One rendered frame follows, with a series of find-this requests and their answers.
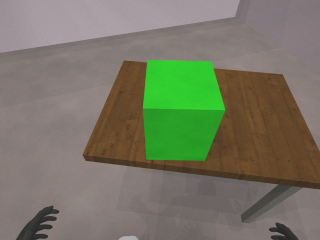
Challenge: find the carton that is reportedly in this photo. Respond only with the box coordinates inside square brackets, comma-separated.
[143, 60, 225, 161]

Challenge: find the robot left hand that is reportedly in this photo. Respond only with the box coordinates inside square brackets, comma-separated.
[16, 205, 59, 240]

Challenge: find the robot right hand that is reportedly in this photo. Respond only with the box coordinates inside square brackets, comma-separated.
[269, 222, 299, 240]

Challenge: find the table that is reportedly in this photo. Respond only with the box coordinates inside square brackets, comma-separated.
[82, 60, 320, 223]

